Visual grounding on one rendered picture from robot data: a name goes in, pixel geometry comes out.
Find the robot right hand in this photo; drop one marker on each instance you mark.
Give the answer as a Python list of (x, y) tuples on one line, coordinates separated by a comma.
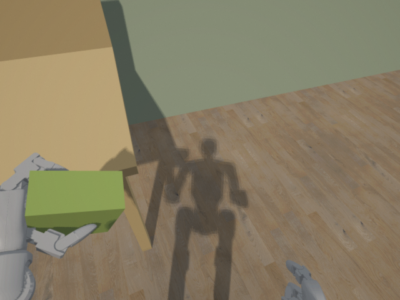
[(310, 288)]

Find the robot left hand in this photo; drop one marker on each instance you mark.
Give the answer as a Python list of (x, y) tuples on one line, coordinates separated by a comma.
[(14, 233)]

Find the sponge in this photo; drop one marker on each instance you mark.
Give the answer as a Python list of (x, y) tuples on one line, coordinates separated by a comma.
[(68, 200)]

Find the left robot forearm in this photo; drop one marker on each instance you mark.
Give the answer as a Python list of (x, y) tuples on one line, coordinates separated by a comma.
[(16, 279)]

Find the table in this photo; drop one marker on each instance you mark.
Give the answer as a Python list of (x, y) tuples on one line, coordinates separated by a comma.
[(60, 94)]

